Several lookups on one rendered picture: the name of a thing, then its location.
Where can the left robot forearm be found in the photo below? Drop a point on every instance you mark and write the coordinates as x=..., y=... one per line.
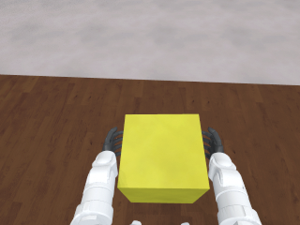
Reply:
x=97, y=198

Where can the carton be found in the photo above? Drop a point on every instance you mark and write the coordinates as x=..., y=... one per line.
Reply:
x=162, y=159

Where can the robot left hand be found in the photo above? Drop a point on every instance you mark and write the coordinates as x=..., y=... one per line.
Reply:
x=110, y=141

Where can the robot right hand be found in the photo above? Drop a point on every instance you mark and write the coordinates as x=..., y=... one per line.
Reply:
x=215, y=143

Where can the right robot forearm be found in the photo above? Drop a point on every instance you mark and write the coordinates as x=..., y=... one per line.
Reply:
x=233, y=204

